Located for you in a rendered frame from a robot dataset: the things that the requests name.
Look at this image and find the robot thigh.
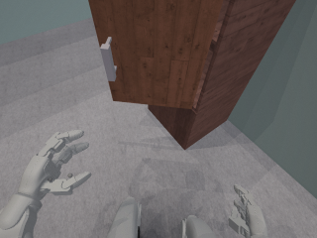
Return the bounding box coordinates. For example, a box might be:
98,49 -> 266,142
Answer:
106,200 -> 142,238
179,217 -> 217,238

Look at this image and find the robot left thigh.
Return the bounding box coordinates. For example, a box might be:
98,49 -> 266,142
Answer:
106,200 -> 142,238

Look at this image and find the cupboard door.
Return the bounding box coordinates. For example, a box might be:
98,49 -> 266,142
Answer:
88,0 -> 223,109

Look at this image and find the left robot hand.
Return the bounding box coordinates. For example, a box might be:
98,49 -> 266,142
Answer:
18,129 -> 92,200

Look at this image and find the robot left forearm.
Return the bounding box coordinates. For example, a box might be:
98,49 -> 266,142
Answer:
0,192 -> 43,238

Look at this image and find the right robot hand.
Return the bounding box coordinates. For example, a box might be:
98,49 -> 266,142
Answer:
228,183 -> 268,238

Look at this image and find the handle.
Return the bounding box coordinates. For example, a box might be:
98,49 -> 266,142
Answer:
100,37 -> 117,81

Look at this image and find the robot right thigh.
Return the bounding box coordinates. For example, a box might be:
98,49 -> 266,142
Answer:
179,217 -> 217,238

